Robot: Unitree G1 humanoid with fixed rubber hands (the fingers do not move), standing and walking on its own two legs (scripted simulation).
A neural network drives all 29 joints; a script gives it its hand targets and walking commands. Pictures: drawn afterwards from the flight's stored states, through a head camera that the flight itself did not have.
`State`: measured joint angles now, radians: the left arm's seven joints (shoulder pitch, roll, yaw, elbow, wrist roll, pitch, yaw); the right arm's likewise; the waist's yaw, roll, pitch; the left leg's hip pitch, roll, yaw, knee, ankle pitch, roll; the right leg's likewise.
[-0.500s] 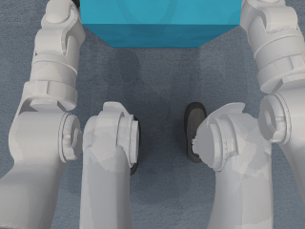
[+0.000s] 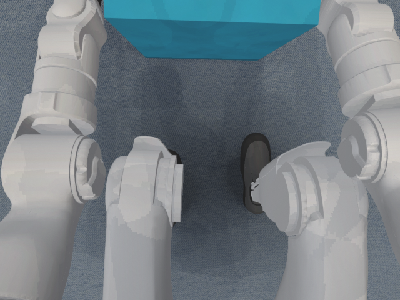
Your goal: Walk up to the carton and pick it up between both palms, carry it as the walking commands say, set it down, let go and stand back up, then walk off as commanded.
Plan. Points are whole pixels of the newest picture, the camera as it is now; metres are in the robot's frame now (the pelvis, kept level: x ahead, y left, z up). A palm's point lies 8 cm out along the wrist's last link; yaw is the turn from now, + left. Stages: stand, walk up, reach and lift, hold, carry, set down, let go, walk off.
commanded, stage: set down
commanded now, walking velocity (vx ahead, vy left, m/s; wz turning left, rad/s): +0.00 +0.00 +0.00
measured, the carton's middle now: (207, 0) +0.55 +0.02 -0.21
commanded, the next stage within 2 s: none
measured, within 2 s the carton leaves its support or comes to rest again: neither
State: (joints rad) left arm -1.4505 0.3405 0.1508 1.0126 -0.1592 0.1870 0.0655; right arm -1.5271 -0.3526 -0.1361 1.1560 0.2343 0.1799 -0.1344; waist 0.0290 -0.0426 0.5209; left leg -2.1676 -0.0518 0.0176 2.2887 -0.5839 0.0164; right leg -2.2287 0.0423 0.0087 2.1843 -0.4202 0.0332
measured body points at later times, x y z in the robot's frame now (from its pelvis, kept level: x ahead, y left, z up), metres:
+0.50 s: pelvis +0.03 +0.00 +0.00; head +0.37 +0.03 +0.28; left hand +0.56 +0.19 -0.16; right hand +0.58 -0.15 -0.15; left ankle +0.12 +0.11 -0.32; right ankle +0.16 -0.12 -0.32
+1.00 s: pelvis +0.03 +0.01 +0.01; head +0.41 +0.03 +0.24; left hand +0.54 +0.21 -0.20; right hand +0.56 -0.21 -0.17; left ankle +0.12 +0.11 -0.32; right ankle +0.16 -0.12 -0.32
